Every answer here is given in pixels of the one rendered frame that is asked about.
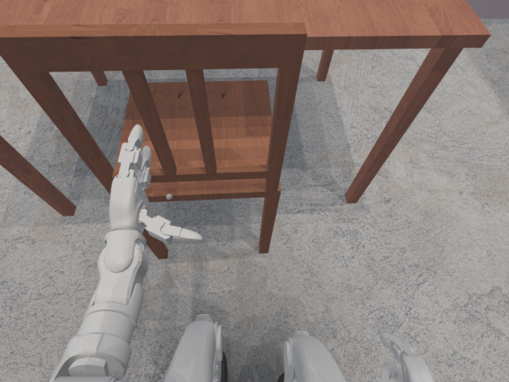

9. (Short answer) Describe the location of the table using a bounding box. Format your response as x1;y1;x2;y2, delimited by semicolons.
0;0;491;216

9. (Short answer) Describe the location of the chair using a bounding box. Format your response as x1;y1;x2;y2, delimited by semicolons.
0;22;307;259

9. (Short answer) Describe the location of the robot left thigh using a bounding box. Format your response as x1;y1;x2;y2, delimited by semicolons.
164;321;223;382

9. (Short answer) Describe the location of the robot thigh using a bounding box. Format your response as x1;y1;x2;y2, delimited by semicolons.
164;321;223;382
283;336;347;382

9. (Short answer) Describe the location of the left robot forearm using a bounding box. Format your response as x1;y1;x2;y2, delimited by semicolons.
49;229;149;382

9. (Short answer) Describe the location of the robot left hand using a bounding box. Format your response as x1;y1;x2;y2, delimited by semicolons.
109;124;203;245

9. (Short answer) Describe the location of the robot right hand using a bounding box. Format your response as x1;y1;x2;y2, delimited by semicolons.
376;333;435;382

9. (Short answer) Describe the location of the robot right thigh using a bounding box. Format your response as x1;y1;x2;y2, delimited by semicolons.
283;336;347;382

